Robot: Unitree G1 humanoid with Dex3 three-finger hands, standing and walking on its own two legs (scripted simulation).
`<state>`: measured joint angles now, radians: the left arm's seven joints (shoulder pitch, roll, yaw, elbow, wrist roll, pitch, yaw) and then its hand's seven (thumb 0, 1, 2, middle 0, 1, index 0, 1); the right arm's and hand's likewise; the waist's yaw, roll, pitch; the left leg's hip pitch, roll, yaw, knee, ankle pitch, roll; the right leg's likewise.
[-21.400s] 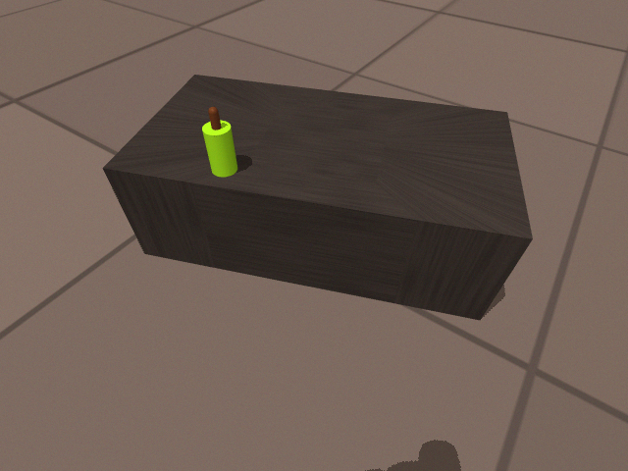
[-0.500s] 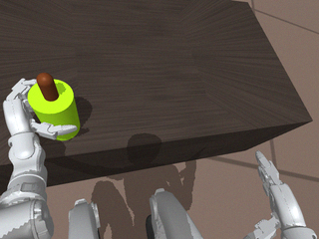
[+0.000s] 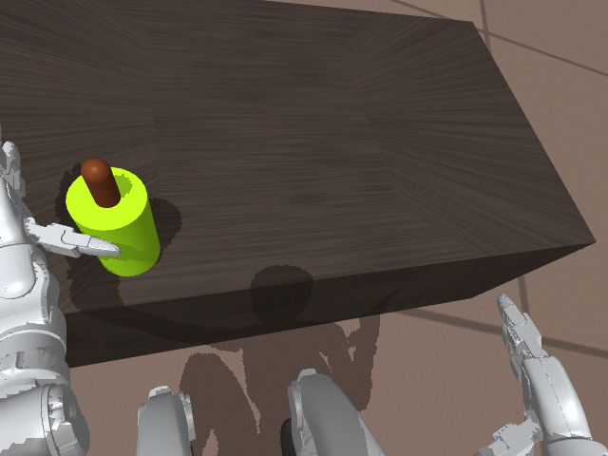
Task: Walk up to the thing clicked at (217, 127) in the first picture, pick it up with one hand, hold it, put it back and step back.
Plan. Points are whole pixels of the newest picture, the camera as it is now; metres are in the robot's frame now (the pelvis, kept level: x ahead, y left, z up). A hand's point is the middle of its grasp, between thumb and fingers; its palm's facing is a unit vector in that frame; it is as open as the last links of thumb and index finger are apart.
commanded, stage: withdraw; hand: left
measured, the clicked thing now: (115, 215) +0.47 +0.17 -0.05
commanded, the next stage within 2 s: rise in 0.14 s
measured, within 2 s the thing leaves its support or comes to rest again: neither
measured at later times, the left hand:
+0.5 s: hand out of the picture +0.43 +0.29 +0.09, palm faces +0.29 -0.91 -0.29, open 17.2 cm
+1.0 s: hand (35, 402) +0.25 +0.20 +0.06, palm faces +0.18 -0.95 -0.24, open 17.4 cm
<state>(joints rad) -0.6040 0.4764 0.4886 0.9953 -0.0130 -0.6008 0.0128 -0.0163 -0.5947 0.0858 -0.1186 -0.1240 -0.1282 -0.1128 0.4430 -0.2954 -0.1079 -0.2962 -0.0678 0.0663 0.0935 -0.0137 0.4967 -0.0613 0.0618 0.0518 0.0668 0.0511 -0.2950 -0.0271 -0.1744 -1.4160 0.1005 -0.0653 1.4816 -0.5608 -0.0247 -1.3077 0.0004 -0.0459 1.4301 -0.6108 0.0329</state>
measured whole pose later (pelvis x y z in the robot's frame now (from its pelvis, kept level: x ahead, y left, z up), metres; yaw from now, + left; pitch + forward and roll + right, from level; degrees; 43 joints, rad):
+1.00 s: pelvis +0.04 +0.00 +0.12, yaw +3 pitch +9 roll -1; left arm 0.24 0.22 0.05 0.31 -0.03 0.00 0.09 -0.01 -0.53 0.06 -0.06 -0.05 -0.06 -0.05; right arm 0.39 -0.22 0.01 0.13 0.05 0.16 -0.07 0.00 -0.77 -0.83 0.19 0.28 0.19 0.28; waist 0.00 -0.01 -0.10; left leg -0.63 0.06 0.02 0.86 -0.40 -0.03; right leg -0.56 -0.04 -0.01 0.86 -0.45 0.03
